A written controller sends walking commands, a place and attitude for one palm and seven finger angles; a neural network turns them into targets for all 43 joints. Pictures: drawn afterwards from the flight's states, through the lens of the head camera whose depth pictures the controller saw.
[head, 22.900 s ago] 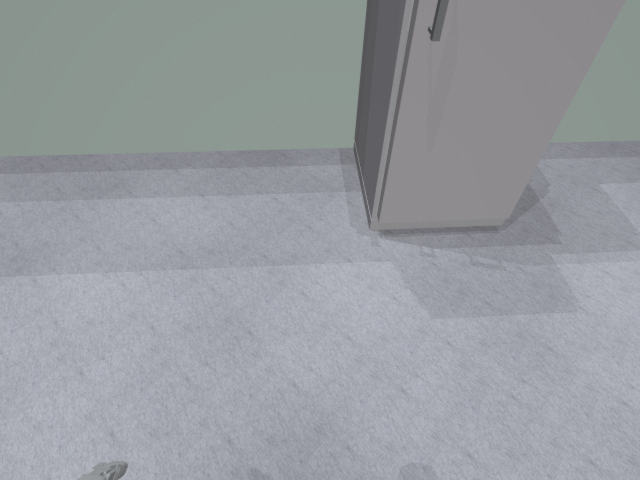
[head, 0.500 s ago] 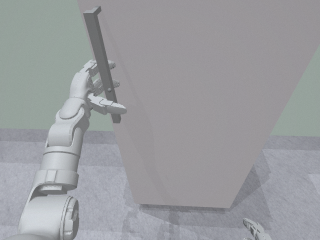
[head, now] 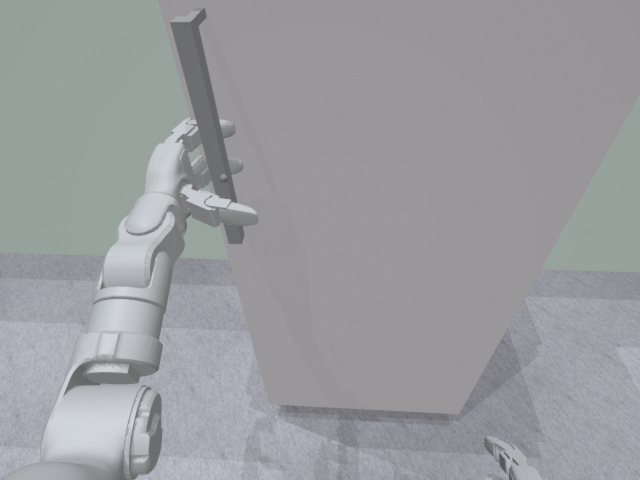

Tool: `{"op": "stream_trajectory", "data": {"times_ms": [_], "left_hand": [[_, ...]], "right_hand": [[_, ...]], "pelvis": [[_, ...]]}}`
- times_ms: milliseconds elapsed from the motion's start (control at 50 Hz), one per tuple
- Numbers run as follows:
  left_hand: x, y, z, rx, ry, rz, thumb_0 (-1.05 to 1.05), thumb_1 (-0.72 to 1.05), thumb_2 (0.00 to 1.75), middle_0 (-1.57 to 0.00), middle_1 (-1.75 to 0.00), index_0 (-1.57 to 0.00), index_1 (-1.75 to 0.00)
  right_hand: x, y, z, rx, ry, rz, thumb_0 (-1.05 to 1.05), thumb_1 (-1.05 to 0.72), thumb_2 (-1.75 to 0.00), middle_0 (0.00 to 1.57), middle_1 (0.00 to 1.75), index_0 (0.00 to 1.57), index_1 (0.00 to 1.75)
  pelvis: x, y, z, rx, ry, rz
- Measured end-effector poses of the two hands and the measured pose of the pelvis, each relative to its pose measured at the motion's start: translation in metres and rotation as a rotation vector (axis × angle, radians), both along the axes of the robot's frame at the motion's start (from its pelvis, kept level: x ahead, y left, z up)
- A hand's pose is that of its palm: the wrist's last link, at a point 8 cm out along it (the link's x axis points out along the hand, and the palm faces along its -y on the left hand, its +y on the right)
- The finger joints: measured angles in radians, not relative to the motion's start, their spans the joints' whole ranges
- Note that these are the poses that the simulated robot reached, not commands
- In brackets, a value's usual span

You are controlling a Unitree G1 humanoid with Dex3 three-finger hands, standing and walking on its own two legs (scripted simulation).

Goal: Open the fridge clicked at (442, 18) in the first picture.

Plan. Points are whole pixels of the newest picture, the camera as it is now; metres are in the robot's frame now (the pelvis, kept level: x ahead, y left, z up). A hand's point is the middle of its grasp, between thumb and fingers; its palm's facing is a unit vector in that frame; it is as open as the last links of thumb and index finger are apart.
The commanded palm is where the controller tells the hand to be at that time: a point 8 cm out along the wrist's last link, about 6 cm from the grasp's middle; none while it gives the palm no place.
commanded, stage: slide the fingers in behind the handle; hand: left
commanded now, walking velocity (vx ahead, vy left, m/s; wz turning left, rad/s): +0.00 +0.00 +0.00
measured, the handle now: (220, 144) +0.47 +0.15 +0.22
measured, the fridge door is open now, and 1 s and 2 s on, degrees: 0 0 1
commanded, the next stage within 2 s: grip the handle and tug to test in 0.16 s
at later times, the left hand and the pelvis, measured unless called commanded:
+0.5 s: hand (220, 179) +0.41 +0.14 +0.21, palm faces +0.00 -1.00 +0.01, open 12.6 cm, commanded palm +0.39 +0.19 +0.21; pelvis +0.00 +0.00 +0.00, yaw +0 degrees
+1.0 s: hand (229, 177) +0.41 +0.13 +0.20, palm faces -0.03 -1.00 +0.01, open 5.4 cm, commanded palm +0.39 +0.19 +0.21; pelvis +0.01 +0.01 +0.00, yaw +0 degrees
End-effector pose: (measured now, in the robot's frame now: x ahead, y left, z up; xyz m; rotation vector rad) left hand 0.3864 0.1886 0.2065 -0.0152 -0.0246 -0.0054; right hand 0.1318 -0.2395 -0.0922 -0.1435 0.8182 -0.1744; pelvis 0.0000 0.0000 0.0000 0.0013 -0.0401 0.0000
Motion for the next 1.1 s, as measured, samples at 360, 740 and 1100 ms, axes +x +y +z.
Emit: {"op": "stream_trajectory", "data": {"times_ms": [360, 740, 1100], "left_hand": [[0.005, -0.006, 0.000, -0.008, -0.002, -0.013, -0.01, -0.47, 0.31, -0.30, -1.21, -0.30, -1.21], [0.009, 0.005, -0.002, -0.006, 0.009, -0.003, 0.00, 0.22, 0.61, -0.37, -1.31, -0.38, -1.31], [0.007, -0.006, -0.003, -0.001, 0.004, -0.009, 0.02, 0.73, 0.83, -0.41, -1.40, -0.42, -1.40]], "right_hand": [[0.002, 0.005, 0.001, -0.004, -0.001, 0.002, 0.01, -0.90, -0.90, 0.20, 0.29, 0.20, 0.30], [0.003, 0.003, 0.001, -0.020, 0.009, 0.003, 0.01, -0.90, -0.90, 0.20, 0.29, 0.20, 0.30], [0.005, 0.003, -0.001, -0.004, 0.009, -0.003, 0.01, -0.90, -0.90, 0.20, 0.29, 0.20, 0.30]], "pelvis": [[0.001, 0.005, 0.000, -0.001, 0.006, -0.002], [0.002, 0.005, 0.000, -0.003, 0.012, 0.006], [0.006, 0.004, 0.000, 0.000, 0.008, -0.002]]}}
